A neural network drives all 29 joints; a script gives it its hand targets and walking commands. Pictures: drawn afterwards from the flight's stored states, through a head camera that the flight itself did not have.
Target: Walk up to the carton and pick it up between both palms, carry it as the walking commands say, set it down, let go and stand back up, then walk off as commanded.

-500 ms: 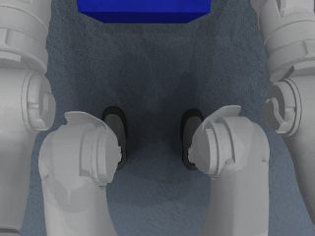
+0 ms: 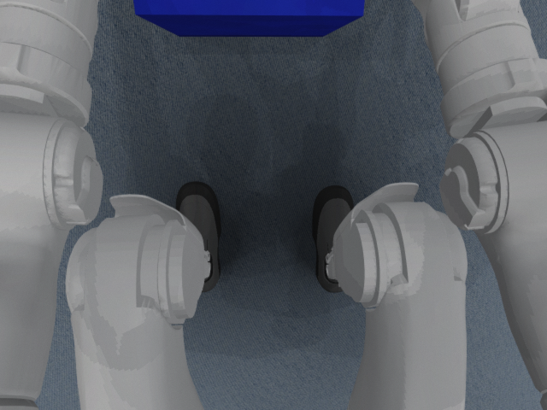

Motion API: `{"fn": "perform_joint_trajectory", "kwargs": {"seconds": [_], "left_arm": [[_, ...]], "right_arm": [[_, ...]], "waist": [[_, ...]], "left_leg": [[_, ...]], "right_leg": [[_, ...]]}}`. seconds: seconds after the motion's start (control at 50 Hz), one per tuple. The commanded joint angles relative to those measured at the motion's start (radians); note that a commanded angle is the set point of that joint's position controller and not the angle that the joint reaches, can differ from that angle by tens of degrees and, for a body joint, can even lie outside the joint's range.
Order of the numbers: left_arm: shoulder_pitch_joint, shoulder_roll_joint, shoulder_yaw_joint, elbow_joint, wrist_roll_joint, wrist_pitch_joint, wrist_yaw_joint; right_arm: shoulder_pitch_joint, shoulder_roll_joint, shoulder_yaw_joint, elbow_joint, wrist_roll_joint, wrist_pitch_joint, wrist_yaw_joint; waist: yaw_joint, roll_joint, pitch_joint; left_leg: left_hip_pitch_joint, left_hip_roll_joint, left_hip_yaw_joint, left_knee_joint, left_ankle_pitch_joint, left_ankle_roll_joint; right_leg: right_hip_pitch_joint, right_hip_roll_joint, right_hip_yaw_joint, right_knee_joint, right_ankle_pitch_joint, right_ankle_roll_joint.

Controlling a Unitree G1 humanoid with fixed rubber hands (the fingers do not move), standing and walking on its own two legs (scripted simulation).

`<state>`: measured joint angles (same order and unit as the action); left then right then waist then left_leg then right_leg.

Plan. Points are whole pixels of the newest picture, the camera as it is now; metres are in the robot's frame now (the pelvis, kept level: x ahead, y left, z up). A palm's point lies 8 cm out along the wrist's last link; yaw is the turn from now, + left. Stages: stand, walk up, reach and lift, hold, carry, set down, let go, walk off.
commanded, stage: reach and lift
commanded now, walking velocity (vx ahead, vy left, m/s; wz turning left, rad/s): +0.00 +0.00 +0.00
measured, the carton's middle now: out of the picture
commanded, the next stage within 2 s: none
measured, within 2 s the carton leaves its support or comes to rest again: leaves its support in 1.02 s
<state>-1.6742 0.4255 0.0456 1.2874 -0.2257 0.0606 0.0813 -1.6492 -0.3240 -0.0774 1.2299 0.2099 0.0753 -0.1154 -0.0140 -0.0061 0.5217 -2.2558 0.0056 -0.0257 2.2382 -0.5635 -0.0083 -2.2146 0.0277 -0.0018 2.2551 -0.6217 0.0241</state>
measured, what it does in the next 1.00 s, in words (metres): stands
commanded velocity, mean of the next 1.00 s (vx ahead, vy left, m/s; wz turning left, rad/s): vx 0.00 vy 0.00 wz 0.00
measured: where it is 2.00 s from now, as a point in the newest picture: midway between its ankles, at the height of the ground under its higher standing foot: (269, 254)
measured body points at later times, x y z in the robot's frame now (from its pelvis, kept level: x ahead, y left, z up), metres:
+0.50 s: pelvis +0.00 +0.00 -0.01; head +0.39 +0.00 +0.21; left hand +0.58 +0.18 -0.19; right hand +0.58 -0.13 -0.20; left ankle +0.12 +0.12 -0.32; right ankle +0.11 -0.12 -0.32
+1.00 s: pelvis +0.00 +0.00 -0.01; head +0.38 +0.01 +0.22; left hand +0.58 +0.17 -0.19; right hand +0.57 -0.14 -0.19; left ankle +0.12 +0.12 -0.32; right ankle +0.11 -0.12 -0.32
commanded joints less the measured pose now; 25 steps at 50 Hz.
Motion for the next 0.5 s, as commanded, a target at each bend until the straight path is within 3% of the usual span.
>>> {"fn": "perform_joint_trajectory", "kwargs": {"seconds": [0.0, 0.02, 0.04, 0.06, 0.08, 0.1, 0.12, 0.14, 0.18, 0.2, 0.22, 0.24, 0.26, 0.28, 0.3, 0.32, 0.34, 0.36, 0.38, 0.4, 0.42, 0.44, 0.46, 0.48], "left_arm": [[-0.347, 0.017, -0.019, -0.113, 0.010, -0.029, -0.021], [-0.340, 0.018, 0.004, -0.127, 0.027, -0.026, -0.018], [-0.315, -0.003, 0.006, -0.096, 0.026, -0.016, -0.020], [-0.356, -0.048, -0.026, -0.143, 0.014, -0.022, -0.032], [-0.402, -0.049, -0.039, -0.197, -0.010, -0.033, -0.036], [-0.404, -0.036, -0.040, -0.188, 0.011, -0.026, -0.025], [-0.366, -0.118, -0.031, -0.147, 0.009, -0.022, -0.039], [-0.431, -0.177, -0.086, -0.190, -0.024, -0.034, -0.057], [-0.362, -0.247, -0.065, -0.137, 0.011, -0.018, -0.073], [-0.426, -0.321, -0.072, -0.173, 0.011, -0.015, -0.090], [-0.390, -0.364, -0.064, -0.149, 0.041, -0.006, -0.105], [-0.502, -0.487, -0.120, -0.210, 0.016, 0.001, -0.136], [-0.460, -0.647, -0.111, -0.173, 0.020, 0.014, -0.192], [-0.458, -0.676, -0.116, -0.158, 0.034, 0.025, -0.204], [-0.491, -0.774, -0.119, -0.219, 0.044, 0.033, -0.225], [-0.468, -0.835, -0.103, -0.203, 0.033, 0.034, -0.244], [-0.445, -0.849, -0.082, -0.203, 0.056, 0.044, -0.254], [-0.483, -0.834, -0.105, -0.237, 0.036, 0.045, -0.259], [-0.466, -0.877, -0.113, -0.226, 0.012, 0.055, -0.273], [-0.414, -0.907, -0.098, -0.216, 0.030, 0.062, -0.287], [-0.408, -0.916, -0.104, -0.219, 0.051, 0.069, -0.294], [-0.380, -0.962, -0.101, -0.203, 0.052, 0.079, -0.302], [-0.440, -0.952, -0.107, -0.280, 0.036, 0.066, -0.303], [-0.467, -0.925, -0.132, -0.291, 0.006, 0.067, -0.311]], "right_arm": [[-0.321, -0.036, 0.015, -0.126, 0.011, -0.033, 0.023], [-0.306, -0.060, -0.028, -0.129, -0.023, -0.038, 0.016], [-0.284, -0.101, -0.057, -0.108, -0.072, -0.026, 0.018], [-0.298, -0.118, -0.089, -0.125, -0.075, -0.041, 0.010], [-0.322, -0.044, -0.035, -0.179, -0.078, -0.045, 0.013], [-0.290, -0.044, -0.056, -0.119, -0.077, -0.043, 0.006], [-0.275, -0.001, -0.056, -0.096, -0.089, -0.032, 0.024], [-0.353, 0.115, -0.001, -0.183, -0.049, -0.039, 0.045], [-0.338, 0.166, 0.008, -0.188, -0.081, -0.037, 0.056], [-0.381, 0.245, 0.007, -0.223, -0.077, -0.027, 0.074], [-0.383, 0.312, 0.012, -0.191, -0.084, -0.012, 0.096], [-0.426, 0.432, 0.019, -0.177, -0.071, -0.005, 0.122], [-0.429, 0.582, 0.033, -0.204, -0.114, 0.013, 0.165], [-0.418, 0.628, 0.037, -0.196, -0.114, 0.015, 0.183], [-0.447, 0.708, 0.050, -0.259, -0.101, 0.019, 0.208], [-0.479, 0.716, 0.070, -0.279, -0.104, 0.025, 0.219], [-0.510, 0.725, 0.064, -0.262, -0.087, 0.034, 0.241], [-0.422, 0.797, 0.068, -0.245, -0.094, 0.048, 0.252], [-0.458, 0.783, 0.082, -0.290, -0.099, 0.050, 0.261], [-0.419, 0.821, 0.080, -0.268, -0.098, 0.058, 0.274], [-0.453, 0.849, 0.083, -0.297, -0.084, 0.058, 0.280], [-0.452, 0.854, 0.079, -0.311, -0.087, 0.055, 0.289], [-0.397, 0.899, 0.076, -0.263, -0.085, 0.071, 0.298], [-0.384, 0.891, 0.069, -0.280, -0.088, 0.075, 0.300]], "waist": [[-0.007, 0.021, -1.196], [-0.016, 0.020, -1.196], [-0.055, 0.009, -1.180], [-0.075, 0.091, -1.206], [-0.071, -0.009, -1.224], [-0.086, 0.003, -1.252], [-0.057, 0.061, -1.203], [-0.054, 0.040, -1.266], [-0.055, -0.021, -1.221], [-0.051, 0.011, -1.230], [-0.010, 0.028, -1.169], [-0.052, 0.039, -1.166], [-0.048, 0.022, -1.117], [-0.054, -0.026, -1.099], [-0.038, 0.043, -1.093], [-0.057, 0.014, -1.087], [-0.006, 0.056, -1.082], [-0.034, -0.015, -1.078], [-0.072, -0.013, -1.067], [-0.036, 0.024, -1.059], [-0.030, 0.006, -1.004], [-0.021, 0.044, -1.045], [-0.021, 0.006, -0.990], [-0.041, 0.011, -1.048]], "left_leg": [[0.616, -0.040, 0.007, -0.142, 0.347, -0.016], [0.594, -0.046, -0.004, -0.136, 0.316, -0.011], [0.634, -0.050, -0.023, -0.147, 0.338, -0.013], [0.639, -0.058, 0.008, -0.146, 0.315, -0.034], [0.631, -0.061, 0.006, -0.122, 0.343, -0.022], [0.624, -0.051, -0.012, -0.139, 0.345, -0.030], [0.653, -0.065, 0.004, -0.132, 0.374, -0.031], [0.732, -0.060, 0.003, -0.125, 0.401, -0.024], [0.632, -0.072, -0.007, -0.124, 0.375, -0.017], [0.661, -0.068, 0.013, -0.126, 0.380, -0.018], [0.634, -0.084, 0.017, -0.132, 0.357, -0.017], [0.601, -0.074, 0.009, -0.132, 0.314, -0.013], [0.569, -0.096, 0.023, -0.116, 0.343, -0.005], [0.544, -0.090, 0.005, -0.144, 0.292, 0.004], [0.525, -0.095, 0.030, -0.125, 0.307, 0.000], [0.523, -0.111, 0.035, -0.112, 0.295, 0.003], [0.540, -0.109, 0.050, -0.118, 0.300, 0.001], [0.542, -0.105, 0.026, -0.124, 0.284, 0.017], [0.516, -0.109, 0.024, -0.107, 0.292, 0.020], [0.516, -0.109, 0.043, -0.100, 0.317, 0.017], [0.450, -0.115, 0.046, -0.109, 0.269, 0.023], [0.491, -0.112, 0.058, -0.107, 0.295, 0.020], [0.439, -0.107, 0.045, -0.101, 0.265, 0.034], [0.483, -0.109, 0.045, -0.108, 0.271, 0.027]], "right_leg": [[0.547, 0.026, -0.035, -0.153, 0.394, 0.012], [0.516, 0.022, -0.035, -0.145, 0.387, 0.003], [0.498, 0.012, -0.055, -0.133, 0.370, 0.015], [0.523, 0.039, -0.051, -0.153, 0.347, -0.001], [0.556, 0.035, -0.042, -0.162, 0.368, 0.005], [0.593, 0.029, -0.051, -0.131, 0.420, -0.003], [0.528, 0.033, -0.029, -0.153, 0.399, -0.009], [0.550, 0.037, -0.039, -0.162, 0.400, 0.000], [0.568, 0.044, -0.046, -0.152, 0.408, 0.001], [0.565, 0.052, -0.051, -0.161, 0.399, 0.002], [0.530, 0.056, -0.043, -0.156, 0.375, 0.004], [0.527, 0.064, -0.043, -0.137, 0.363, -0.015], [0.546, 0.072, -0.034, -0.155, 0.375, -0.014], [0.540, 0.067, -0.055, -0.128, 0.363, -0.011], [0.524, 0.083, -0.033, -0.138, 0.377, -0.026], [0.546, 0.089, -0.044, -0.152, 0.354, -0.025], [0.527, 0.078, -0.045, -0.146, 0.340, -0.016], [0.483, 0.083, -0.058, -0.125, 0.340, -0.024], [0.531, 0.072, -0.049, -0.128, 0.361, -0.029], [0.499, 0.082, -0.045, -0.132, 0.356, -0.033], [0.534, 0.077, -0.052, -0.135, 0.355, -0.019], [0.520, 0.082, -0.057, -0.130, 0.348, -0.026], [0.459, 0.080, -0.040, -0.124, 0.334, -0.035], [0.503, 0.082, -0.057, -0.112, 0.342, -0.039]]}}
